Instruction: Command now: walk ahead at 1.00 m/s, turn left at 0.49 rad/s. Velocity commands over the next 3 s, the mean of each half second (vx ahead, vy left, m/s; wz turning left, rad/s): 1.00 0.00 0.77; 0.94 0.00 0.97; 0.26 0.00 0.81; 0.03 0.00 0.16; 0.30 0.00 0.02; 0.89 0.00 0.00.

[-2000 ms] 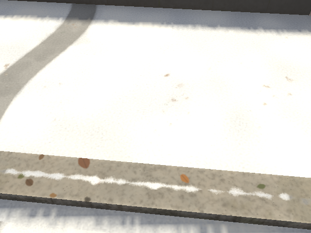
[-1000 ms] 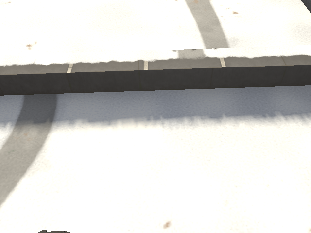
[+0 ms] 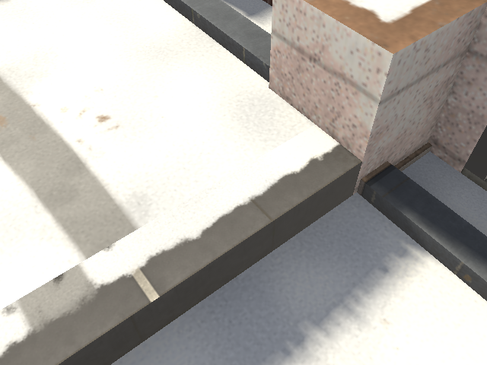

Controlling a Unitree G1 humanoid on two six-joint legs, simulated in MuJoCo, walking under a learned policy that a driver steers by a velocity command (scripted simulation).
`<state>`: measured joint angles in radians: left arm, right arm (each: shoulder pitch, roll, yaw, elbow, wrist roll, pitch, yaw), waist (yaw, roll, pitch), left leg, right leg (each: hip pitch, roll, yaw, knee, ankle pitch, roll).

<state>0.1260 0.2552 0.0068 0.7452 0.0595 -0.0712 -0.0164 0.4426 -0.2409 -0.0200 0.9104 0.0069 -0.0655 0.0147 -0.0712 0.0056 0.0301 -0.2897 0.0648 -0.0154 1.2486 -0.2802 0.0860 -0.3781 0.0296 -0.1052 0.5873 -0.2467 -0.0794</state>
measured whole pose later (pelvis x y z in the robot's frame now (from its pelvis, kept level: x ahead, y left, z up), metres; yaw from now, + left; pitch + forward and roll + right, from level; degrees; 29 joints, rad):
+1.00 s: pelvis +0.88 +0.25 +0.17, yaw +52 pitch +2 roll -1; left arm 0.47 0.24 0.06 0.94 0.02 -0.10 0.01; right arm -0.07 -0.23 -0.04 0.48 -0.03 -0.02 0.04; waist 0.04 0.03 -0.02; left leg -0.93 -0.03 0.03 1.20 -0.02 0.11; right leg -0.05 -0.05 -0.24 0.46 -0.42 0.03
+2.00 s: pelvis +1.13 +0.48 +0.18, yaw +80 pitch -1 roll -1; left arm 0.22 0.23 0.04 0.80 0.01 -0.01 0.01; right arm 0.20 -0.18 -0.02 0.69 -0.02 0.00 -0.02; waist 0.04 -0.01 0.00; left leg -0.23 -0.03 -0.07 0.57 -0.33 0.01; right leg -0.32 0.03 0.06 0.52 -0.19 0.01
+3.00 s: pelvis +1.26 +0.93 +0.15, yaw +80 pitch +2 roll +1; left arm 0.47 0.24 0.03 0.96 0.01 -0.08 -0.01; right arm 0.06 -0.25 -0.03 0.70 -0.05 -0.07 0.02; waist 0.04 -0.02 0.04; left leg -0.53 -0.04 0.11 0.66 -0.17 0.11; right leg -0.05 0.00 0.03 1.00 -0.40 -0.09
